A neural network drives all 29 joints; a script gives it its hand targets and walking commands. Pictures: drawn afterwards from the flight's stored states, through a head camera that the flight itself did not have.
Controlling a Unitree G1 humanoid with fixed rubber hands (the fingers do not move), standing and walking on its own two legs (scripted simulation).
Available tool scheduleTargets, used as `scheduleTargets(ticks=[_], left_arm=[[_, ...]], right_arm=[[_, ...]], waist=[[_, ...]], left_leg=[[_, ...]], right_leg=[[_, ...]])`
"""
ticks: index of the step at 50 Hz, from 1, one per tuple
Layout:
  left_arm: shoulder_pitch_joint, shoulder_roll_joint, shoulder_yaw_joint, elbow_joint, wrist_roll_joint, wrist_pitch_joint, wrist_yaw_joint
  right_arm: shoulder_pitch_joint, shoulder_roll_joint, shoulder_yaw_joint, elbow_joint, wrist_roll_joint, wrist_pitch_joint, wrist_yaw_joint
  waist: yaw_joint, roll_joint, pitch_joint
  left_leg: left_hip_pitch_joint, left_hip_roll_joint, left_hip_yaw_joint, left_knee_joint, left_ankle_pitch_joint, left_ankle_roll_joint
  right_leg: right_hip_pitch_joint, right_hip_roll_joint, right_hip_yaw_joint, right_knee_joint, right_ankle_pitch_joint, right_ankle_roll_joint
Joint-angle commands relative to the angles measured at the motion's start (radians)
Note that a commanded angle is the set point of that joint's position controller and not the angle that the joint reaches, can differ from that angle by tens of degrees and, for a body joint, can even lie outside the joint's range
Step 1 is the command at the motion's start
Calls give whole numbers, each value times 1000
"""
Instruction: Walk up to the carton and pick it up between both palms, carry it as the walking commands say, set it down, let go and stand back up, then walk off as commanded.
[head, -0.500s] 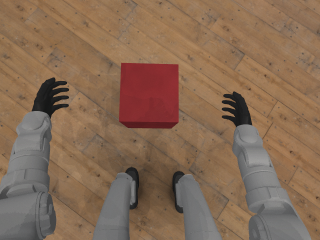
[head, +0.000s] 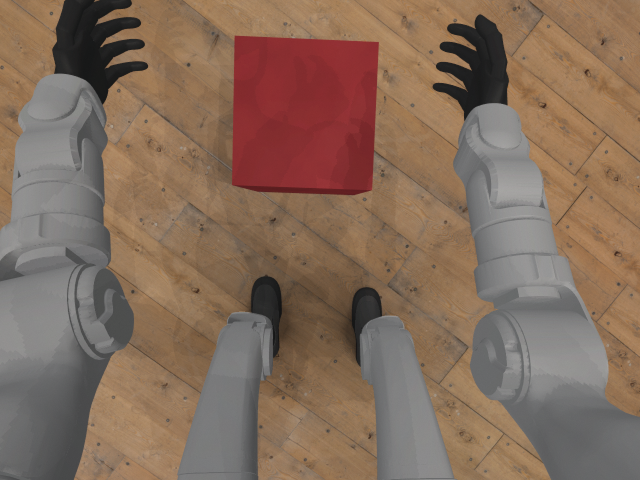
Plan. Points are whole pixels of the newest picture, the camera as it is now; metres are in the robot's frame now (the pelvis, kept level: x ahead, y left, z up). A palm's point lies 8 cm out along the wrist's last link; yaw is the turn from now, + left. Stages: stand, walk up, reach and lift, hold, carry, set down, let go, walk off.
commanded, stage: reach and lift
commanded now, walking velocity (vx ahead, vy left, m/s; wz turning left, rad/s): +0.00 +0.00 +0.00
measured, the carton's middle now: (306, 131) +0.54 +0.04 -0.52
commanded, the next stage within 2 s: none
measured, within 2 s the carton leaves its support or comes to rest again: neither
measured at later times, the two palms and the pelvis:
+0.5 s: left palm (131, 119) +0.49 +0.27 -0.25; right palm (430, 126) +0.50 -0.14 -0.26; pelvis -0.03 +0.01 -0.10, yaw +3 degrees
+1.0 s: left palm (180, 141) +0.50 +0.26 -0.42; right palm (401, 149) +0.49 -0.14 -0.43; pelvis -0.07 +0.02 -0.23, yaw +2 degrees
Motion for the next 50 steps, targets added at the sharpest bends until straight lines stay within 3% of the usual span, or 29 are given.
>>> scheduleTargets(ticks=[1,2,3,7,9,13,14,16,17,18,21,26,27,28,29,30,31,33,35,36,39,40,41,44,45,46,48,49,50], left_arm=[[-223,252,116,-93,30,-38,-3],[-222,225,92,-78,19,-37,-4],[-248,223,97,-136,46,-44,-8],[-198,147,70,-52,24,-49,2],[-277,146,60,-124,17,-61,12],[-307,136,56,-34,21,-46,19],[-300,159,58,-114,2,-55,28],[-340,173,46,-65,-2,-40,32],[-337,142,9,-62,-32,-36,35],[-379,144,4,-63,-29,-31,38],[-410,199,16,-98,-43,-17,62],[-540,206,-49,-29,-61,16,81],[-575,230,-53,-172,-75,22,95],[-570,219,-74,72,-85,37,83],[-600,235,-72,11,-78,34,95],[-605,226,-84,-35,-84,30,97],[-575,191,-109,90,-99,34,92],[-647,228,-120,-5,-103,34,104],[-654,233,-145,-23,-132,32,118],[-622,235,-138,117,-126,34,121],[-686,269,-166,42,-157,22,152],[-734,260,-200,-22,-176,19,158],[-667,239,-204,111,-166,21,156],[-742,272,-236,-36,-213,8,181],[-757,294,-231,-15,-211,8,192],[-775,268,-261,-26,-227,13,194],[-840,277,-296,-134,-270,11,209],[-826,279,-306,5,-268,15,217],[-835,293,-300,-55,-265,13,221]], right_arm=[[-296,-51,-26,-164,-52,-35,-7],[-261,-46,-36,-106,-63,-37,-6],[-289,-54,-47,-173,-58,-41,-5],[-266,-56,-40,-89,-64,-64,12],[-288,-78,-60,-73,-76,-73,15],[-321,-110,-75,7,-76,-78,22],[-366,-125,-65,-113,-62,-93,19],[-421,-130,-37,-69,-44,-81,11],[-395,-150,-54,-25,-48,-82,13],[-416,-144,-41,-10,-42,-73,12],[-524,-188,-18,-116,-1,-71,1],[-568,-220,-31,38,41,-42,-16],[-618,-253,-23,-114,59,-45,-20],[-609,-248,-21,109,49,-24,-23],[-624,-272,-29,69,40,-31,-23],[-626,-259,-15,52,61,-33,-21],[-646,-242,-9,102,67,-44,-18],[-677,-288,-24,45,68,-47,-22],[-706,-302,2,36,94,-53,-24],[-672,-301,-2,151,83,-49,-24],[-734,-330,30,72,131,-66,-27],[-745,-350,17,33,135,-74,-26],[-703,-345,20,142,144,-72,-21],[-758,-361,52,42,176,-82,-30],[-781,-362,73,50,203,-80,-30],[-769,-384,59,68,205,-79,-26],[-802,-412,73,24,231,-83,-28],[-821,-417,87,118,243,-75,-27],[-812,-397,119,96,264,-73,-24]], waist=[[166,-55,-1191],[134,-37,-1141],[159,37,-1187],[127,23,-1092],[105,48,-1149],[88,42,-1023],[98,45,-1150],[119,41,-1132],[76,53,-1127],[87,57,-1137],[111,21,-1258],[71,99,-1171],[69,86,-1345],[70,75,-1090],[52,42,-1116],[69,92,-1150],[47,65,-1026],[31,91,-1167],[43,71,-1187],[43,37,-1058],[61,39,-1157],[20,72,-1230],[39,90,-1097],[33,73,-1307],[69,72,-1290],[24,110,-1320],[7,129,-1468],[22,131,-1359],[47,127,-1380]], left_leg=[[307,-125,-35,62,456,18],[242,-117,-34,67,448,8],[256,-124,-25,78,468,4],[280,-102,-54,130,532,6],[303,-107,-73,173,561,-5],[120,-100,-61,253,359,-12],[244,-100,-60,264,434,-10],[140,-102,-59,310,359,-10],[117,-104,-53,341,352,-18],[146,-104,-60,366,370,-19],[149,-109,-57,435,377,-7],[76,-94,-37,544,154,-4],[194,-101,-42,564,224,-6],[12,-90,-31,571,18,0],[-5,-89,-38,609,26,-6],[16,-84,-33,626,63,-11],[-66,-77,-31,653,25,1],[4,-77,-43,686,25,-6],[18,-69,-47,721,40,-2],[-80,-68,-46,735,-4,0],[-17,-60,-48,801,24,2],[80,-55,-72,827,73,-3],[9,-55,-56,835,41,-2],[139,-55,-70,887,141,3],[122,-55,-65,908,144,8],[202,-51,-82,924,165,1],[330,-47,-94,953,238,-4],[304,-40,-95,977,190,-1],[335,-46,-95,984,243,1]], right_leg=[[808,6,-81,26,677,52],[769,2,-87,38,703,51],[824,-7,-45,40,750,41],[545,9,-89,74,653,41],[495,16,-93,122,652,33],[276,12,-106,191,445,47],[320,21,-120,197,483,41],[294,21,-114,249,423,42],[288,23,-127,271,435,42],[223,25,-130,290,396,46],[240,32,-139,359,405,53],[46,30,-150,433,141,51],[137,36,-158,456,198,51],[-11,24,-157,461,1,50],[-13,26,-170,502,20,57],[25,34,-158,517,61,49],[-70,31,-159,520,15,46],[-1,35,-173,570,34,45],[7,33,-182,616,31,41],[-42,37,-182,633,2,47],[-9,35,-185,696,31,43],[-40,38,-201,728,49,35],[-85,38,-190,732,25,32],[20,38,-203,801,120,30],[10,34,-185,811,125,32],[-26,35,-207,825,107,24],[-11,32,-222,861,131,19],[-86,25,-215,867,68,20],[-67,25,-211,882,96,24]])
